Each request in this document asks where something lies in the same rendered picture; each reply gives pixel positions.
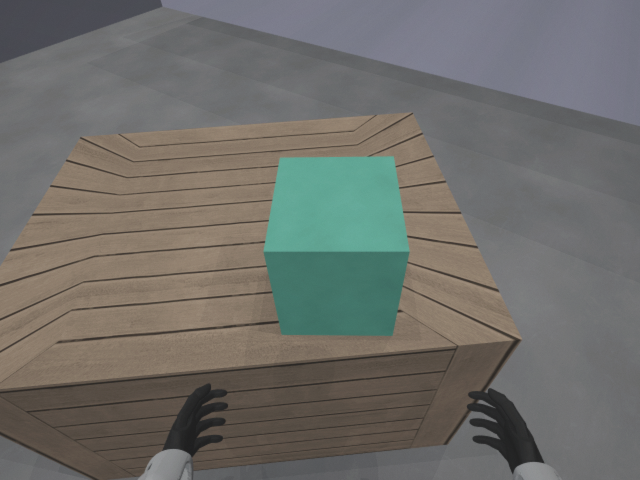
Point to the robot left forearm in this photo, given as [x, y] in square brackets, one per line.
[171, 464]

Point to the pedestal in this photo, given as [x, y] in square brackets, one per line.
[141, 277]

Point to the robot right hand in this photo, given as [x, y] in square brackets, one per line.
[517, 444]

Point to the robot left hand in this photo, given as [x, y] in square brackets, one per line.
[186, 428]

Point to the carton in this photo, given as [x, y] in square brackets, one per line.
[336, 247]

